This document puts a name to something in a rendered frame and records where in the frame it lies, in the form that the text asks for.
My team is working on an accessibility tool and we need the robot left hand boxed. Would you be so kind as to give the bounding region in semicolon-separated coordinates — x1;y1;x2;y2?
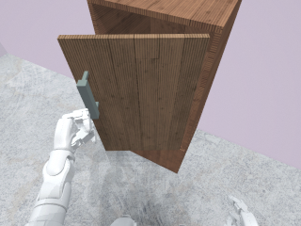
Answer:
54;108;97;154

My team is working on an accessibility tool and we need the handle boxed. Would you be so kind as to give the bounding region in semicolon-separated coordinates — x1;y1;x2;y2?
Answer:
76;71;100;120

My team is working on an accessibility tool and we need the left robot forearm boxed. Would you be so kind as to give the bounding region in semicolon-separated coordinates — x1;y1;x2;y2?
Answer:
24;149;76;226

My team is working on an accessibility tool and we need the robot right hand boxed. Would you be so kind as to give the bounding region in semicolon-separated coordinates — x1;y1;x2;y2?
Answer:
224;195;259;226

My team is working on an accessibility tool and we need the cupboard door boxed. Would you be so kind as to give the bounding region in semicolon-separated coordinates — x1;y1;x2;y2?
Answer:
57;34;210;151

